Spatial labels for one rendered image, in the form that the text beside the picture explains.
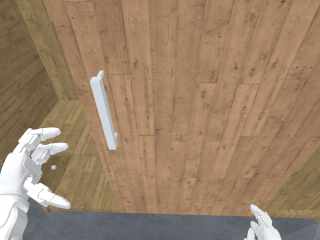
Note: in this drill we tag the handle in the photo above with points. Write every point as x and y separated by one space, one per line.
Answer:
100 97

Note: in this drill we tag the left robot hand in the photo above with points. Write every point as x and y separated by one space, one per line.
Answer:
18 166

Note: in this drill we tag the wardrobe door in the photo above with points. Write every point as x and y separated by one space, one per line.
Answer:
302 189
215 102

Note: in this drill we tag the right robot hand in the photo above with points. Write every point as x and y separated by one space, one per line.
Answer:
265 230

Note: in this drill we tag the left robot forearm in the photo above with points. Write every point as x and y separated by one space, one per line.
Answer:
13 216

